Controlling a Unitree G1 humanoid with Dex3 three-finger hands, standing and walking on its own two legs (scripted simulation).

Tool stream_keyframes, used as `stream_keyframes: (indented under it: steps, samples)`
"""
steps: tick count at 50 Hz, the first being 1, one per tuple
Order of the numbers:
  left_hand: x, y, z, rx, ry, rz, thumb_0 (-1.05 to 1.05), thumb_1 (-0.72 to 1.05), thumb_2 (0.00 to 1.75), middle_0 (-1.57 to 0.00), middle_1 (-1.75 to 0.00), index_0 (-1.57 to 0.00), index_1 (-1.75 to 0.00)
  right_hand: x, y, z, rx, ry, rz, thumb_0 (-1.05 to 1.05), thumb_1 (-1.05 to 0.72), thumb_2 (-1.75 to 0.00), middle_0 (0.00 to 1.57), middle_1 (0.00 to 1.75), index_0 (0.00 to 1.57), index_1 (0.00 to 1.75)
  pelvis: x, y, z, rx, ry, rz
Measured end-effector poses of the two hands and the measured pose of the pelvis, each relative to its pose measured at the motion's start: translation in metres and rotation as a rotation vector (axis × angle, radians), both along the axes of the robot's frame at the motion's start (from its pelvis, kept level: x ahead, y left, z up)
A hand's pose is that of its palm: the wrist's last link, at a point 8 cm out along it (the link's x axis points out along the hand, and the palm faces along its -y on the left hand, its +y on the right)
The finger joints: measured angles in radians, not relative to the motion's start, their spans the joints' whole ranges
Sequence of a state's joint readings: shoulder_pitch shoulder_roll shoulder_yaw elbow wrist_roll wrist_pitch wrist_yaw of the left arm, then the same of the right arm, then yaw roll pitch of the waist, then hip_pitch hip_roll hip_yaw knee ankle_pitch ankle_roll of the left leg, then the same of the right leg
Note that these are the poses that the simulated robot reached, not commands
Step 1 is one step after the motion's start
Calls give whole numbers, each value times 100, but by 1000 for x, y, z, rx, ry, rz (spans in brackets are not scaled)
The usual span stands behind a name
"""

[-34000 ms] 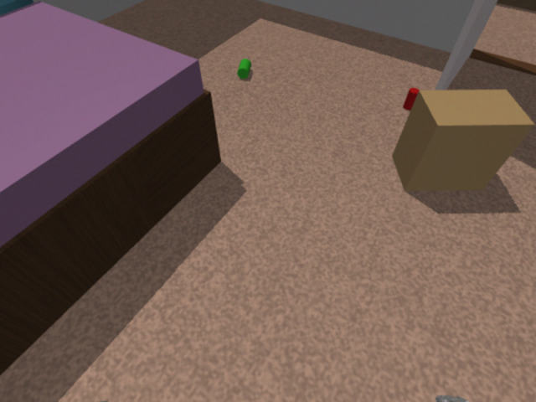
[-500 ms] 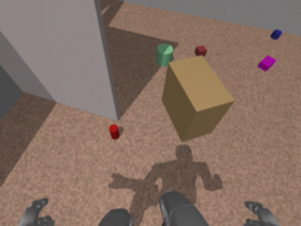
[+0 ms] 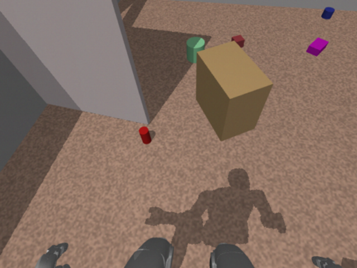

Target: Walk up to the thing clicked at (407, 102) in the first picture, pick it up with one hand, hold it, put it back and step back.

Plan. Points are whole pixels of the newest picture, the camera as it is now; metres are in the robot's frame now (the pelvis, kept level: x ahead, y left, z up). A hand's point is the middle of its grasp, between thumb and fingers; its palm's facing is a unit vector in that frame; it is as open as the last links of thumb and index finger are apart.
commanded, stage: step back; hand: left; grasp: from above
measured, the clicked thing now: (145, 135) +0.83 +0.26 -0.70
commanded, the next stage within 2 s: stand in 1.62 s
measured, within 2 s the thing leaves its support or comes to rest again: neither
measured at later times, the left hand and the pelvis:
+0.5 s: hand out of the picture -0.12 +0.28 -0.15, palm faces -0.06 -0.91 -0.41, open 7.4 cm; pelvis -0.19 +0.01 -0.01, yaw -4 degrees
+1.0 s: hand out of the picture -0.17 +0.29 -0.14, palm faces -0.02 -0.93 -0.38, open 7.4 cm; pelvis -0.23 +0.01 +0.01, yaw -1 degrees
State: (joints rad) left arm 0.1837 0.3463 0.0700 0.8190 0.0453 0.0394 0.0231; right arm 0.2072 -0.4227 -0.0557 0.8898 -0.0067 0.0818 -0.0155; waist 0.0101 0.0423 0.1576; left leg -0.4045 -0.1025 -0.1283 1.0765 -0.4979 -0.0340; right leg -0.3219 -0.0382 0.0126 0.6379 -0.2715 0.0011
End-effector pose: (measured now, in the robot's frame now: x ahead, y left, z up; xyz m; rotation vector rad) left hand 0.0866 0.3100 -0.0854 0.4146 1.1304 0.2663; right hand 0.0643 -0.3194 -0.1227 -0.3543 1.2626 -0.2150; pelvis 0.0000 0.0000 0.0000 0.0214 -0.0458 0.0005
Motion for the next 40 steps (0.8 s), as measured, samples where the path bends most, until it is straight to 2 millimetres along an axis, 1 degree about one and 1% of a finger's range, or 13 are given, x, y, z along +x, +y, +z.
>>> stream_keyframes:
  steps: [3, 6, 8, 12, 17, 22, 25, 28, 30, 32, 35, 37, 40]
  samples:
    - [-5, 9, -3, -2, -64, -8, 1, 90, 90, -21, -30, -21, -30, -28, 6, -1, -18, 43, 25, 0, -90, -90, 20, 30, 21, 30, -24, 7, -5, -7, -1, 33]
    - [-16, 23, -15, -17, -98, -15, 1, 90, 90, -21, -30, -21, -30, -50, 16, -1, -33, 37, 40, 0, -90, -90, 20, 30, 21, 30, -51, 17, -13, -1, -10, 53]
    - [-29, 28, -20, -29, -90, -8, 1, 90, 90, -21, -30, -20, -30, -65, 26, 3, -29, 23, 44, 0, -90, -90, 20, 30, 21, 30, -67, 22, -12, 5, -23, 39]
    - [-61, 31, -21, -48, -52, 15, 1, 90, 90, -21, -30, -20, -30, -88, 37, 19, -23, -20, 46, 0, -90, -89, 20, 30, 21, 30, -93, 24, -2, -27, -19, 27]
    - [-114, 28, -21, -64, 0, 7, 1, 90, 90, -21, -30, -20, -30, -100, 39, 29, -26, -91, 57, 0, -90, -89, 21, 30, 21, 30, -129, 23, 3, -38, -4, -8]
    - [-173, 21, -26, -55, 82, -21, 1, 90, 90, -21, -30, -20, -30, -117, 31, 24, -12, -174, 62, 0, -90, -89, 21, 30, 21, 30, -168, 16, -3, -30, 5, -57]
    - [-210, 12, -27, -43, 111, -16, 1, 90, 90, -21, -30, -20, -30, -137, 19, 14, 0, -188, 45, 0, -90, -89, 21, 30, 21, 30, -191, 9, -8, -53, -7, -69]
    - [-245, 6, -19, -46, 129, 7, 1, 90, 90, -21, -30, -20, -30, -165, 15, 12, 9, -153, 17, 0, -90, -89, 20, 30, 21, 30, -205, 5, -3, -20, -7, -77]
    - [-261, 6, -14, -41, 133, 27, 1, 90, 90, -21, -30, -21, -30, -185, 12, 11, 14, -128, 6, 0, -90, -89, 20, 30, 21, 30, -213, 5, 1, -7, -7, -67]
    - [-271, 7, -10, -37, 122, 38, 1, 90, 90, -21, -30, -21, -30, -204, 11, 10, 15, -95, 4, 0, -90, -90, 20, 30, 21, 30, -219, 6, 3, -2, -5, -52]
    - [-278, 13, -8, -33, 84, 47, 1, 90, 90, -21, -30, -21, -30, -231, 12, 7, 12, -32, 16, 0, -90, -90, 20, 30, 21, 30, -227, 9, 3, -5, -4, -22]
    - [-281, 20, -9, -36, 60, 56, 1, 90, 90, -21, -30, -21, -30, -243, 15, 5, 9, 4, 26, 0, -90, -90, 20, 30, 21, 30, -231, 12, 1, -11, -3, 2]
    - [-282, 31, -16, -43, 51, 56, 1, 90, 90, -21, -30, -21, -30, -254, 24, 6, 3, 19, 24, 1, -90, -90, 20, 30, 21, 30, -237, 20, -2, 7, -14, 16]
